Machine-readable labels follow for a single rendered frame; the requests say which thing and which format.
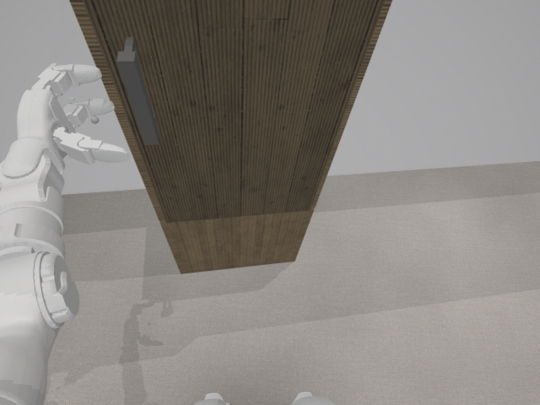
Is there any cupboard door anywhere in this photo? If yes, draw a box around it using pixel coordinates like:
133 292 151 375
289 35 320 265
83 0 385 223

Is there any robot left shin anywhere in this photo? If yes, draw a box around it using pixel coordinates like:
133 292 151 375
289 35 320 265
204 393 224 401

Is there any robot left upper arm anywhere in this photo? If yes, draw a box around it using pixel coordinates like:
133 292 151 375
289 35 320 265
0 251 79 405

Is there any robot left forearm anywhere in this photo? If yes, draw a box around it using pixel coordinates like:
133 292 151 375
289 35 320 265
0 138 65 261

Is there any handle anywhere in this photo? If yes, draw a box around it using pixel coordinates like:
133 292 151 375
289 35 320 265
116 37 159 145

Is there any robot left hand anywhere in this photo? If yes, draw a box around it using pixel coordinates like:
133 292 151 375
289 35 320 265
17 63 129 165

